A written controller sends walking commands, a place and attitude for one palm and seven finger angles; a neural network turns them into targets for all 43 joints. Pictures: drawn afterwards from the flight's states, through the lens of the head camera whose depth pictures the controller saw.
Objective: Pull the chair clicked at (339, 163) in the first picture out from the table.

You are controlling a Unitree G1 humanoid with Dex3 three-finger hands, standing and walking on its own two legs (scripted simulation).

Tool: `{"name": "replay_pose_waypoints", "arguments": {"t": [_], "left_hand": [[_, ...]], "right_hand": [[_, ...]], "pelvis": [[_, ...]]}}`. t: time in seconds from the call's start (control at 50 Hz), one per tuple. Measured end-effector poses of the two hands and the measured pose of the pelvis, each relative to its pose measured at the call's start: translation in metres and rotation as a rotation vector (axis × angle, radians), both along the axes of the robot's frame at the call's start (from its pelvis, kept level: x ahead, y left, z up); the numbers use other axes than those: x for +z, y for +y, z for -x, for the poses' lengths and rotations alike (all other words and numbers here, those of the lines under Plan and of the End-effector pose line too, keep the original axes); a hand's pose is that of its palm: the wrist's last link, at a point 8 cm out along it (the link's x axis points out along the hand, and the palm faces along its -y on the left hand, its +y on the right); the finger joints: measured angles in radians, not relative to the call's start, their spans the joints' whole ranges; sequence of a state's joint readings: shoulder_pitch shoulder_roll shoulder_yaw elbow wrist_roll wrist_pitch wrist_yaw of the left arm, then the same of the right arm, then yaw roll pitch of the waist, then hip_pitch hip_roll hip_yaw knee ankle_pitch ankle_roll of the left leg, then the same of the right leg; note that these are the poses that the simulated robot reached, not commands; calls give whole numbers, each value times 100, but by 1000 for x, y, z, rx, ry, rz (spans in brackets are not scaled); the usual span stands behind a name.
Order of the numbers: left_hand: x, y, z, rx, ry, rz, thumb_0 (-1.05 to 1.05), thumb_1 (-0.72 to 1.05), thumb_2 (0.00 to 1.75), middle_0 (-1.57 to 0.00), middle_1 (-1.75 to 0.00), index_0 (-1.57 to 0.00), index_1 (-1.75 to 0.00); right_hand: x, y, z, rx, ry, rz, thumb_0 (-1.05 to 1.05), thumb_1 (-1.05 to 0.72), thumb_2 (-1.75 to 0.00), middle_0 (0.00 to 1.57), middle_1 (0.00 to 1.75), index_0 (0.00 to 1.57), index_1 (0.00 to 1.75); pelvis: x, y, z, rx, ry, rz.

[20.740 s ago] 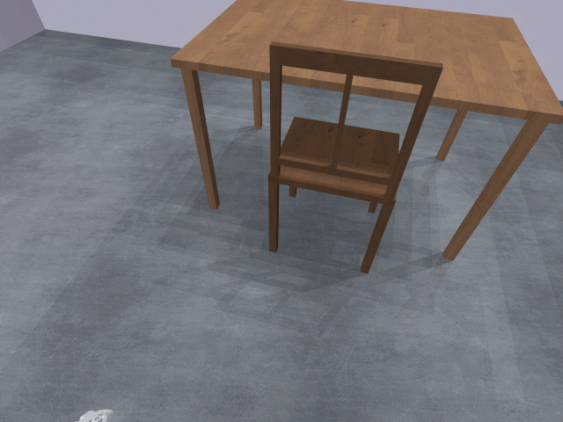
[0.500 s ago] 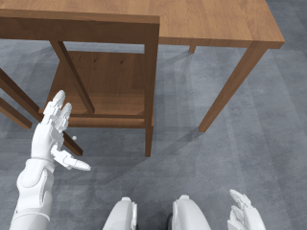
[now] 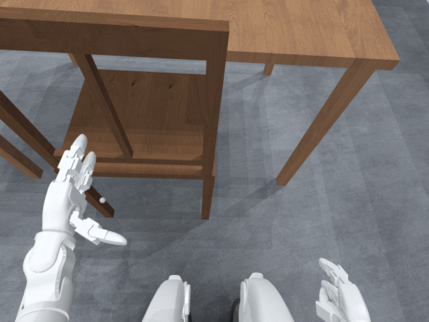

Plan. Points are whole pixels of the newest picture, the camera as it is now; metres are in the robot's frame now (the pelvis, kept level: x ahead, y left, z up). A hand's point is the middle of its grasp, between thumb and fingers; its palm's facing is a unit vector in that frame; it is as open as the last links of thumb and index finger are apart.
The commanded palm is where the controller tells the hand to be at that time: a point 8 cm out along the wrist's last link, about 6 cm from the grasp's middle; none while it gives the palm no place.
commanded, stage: aim the fingers beside a spindle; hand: left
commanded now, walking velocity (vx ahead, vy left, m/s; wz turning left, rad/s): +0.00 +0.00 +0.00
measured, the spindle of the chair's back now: (111, 116) +0.48 +0.22 +0.03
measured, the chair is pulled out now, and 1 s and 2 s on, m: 0.00 0.00 0.00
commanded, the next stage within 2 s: push the fingers through the gap in 0.02 s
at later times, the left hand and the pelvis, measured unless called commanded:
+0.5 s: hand (106, 173) +0.36 +0.21 +0.02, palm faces +0.03 -1.00 -0.04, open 16.9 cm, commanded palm +0.34 +0.25 +0.02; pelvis +0.00 -0.01 +0.00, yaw +0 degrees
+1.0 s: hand (115, 158) +0.40 +0.20 +0.02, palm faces +0.01 -1.00 -0.03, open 16.9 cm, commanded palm +0.38 +0.25 +0.02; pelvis -0.01 -0.01 +0.00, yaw +0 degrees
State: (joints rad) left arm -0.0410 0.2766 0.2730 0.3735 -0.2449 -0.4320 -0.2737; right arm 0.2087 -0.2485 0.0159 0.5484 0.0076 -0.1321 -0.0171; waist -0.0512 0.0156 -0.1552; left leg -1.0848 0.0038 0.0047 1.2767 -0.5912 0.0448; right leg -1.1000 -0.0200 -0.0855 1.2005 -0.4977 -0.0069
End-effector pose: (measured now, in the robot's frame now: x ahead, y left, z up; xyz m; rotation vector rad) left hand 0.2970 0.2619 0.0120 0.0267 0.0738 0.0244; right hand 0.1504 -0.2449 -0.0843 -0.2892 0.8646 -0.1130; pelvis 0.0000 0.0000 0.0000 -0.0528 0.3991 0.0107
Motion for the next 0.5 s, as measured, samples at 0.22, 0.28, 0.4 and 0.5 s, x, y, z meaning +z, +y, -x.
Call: {"name": "replay_pose_waypoints", "arguments": {"t": [0.22, 0.28, 0.4, 0.5], "left_hand": [[3, -6, -10, -16, -3, 6, -1, -50, 30, -6, -8, -6, -8], [-4, -10, -16, -21, 20, 9, -1, -50, 30, -6, -8, -6, -8], [18, -9, -30, -13, -85, -27, -2, -50, 30, -6, -8, -6, -8], [13, -1, -44, 4, -44, -16, -1, -50, 30, -6, -8, -6, -8]], "right_hand": [[-6, 0, 2, 16, 9, -8, 1, -90, -90, 20, 30, 21, 30], [-6, -4, 5, 1, 12, 2, 1, -90, -90, 20, 30, 21, 30], [-7, -10, 16, -16, 41, 9, 1, -90, -90, 20, 30, 21, 30], [-12, -14, 27, -29, 81, 5, 1, -90, -90, 20, 30, 21, 30]], "pelvis": [[-1, -3, 4, 10, -1, -3], [-3, -5, 5, 6, 0, -3], [-1, -7, 4, 1, 1, -5], [-2, -8, 4, 0, 9, -7]]}}
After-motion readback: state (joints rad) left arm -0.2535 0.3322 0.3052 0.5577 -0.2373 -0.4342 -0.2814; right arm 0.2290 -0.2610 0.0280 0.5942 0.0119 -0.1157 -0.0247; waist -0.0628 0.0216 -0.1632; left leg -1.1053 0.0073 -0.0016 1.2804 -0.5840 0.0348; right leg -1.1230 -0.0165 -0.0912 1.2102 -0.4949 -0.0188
